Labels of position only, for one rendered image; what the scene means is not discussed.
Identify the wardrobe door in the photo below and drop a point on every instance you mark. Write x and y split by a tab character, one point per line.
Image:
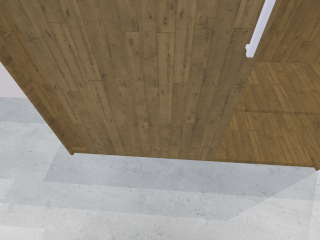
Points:
28	65
152	78

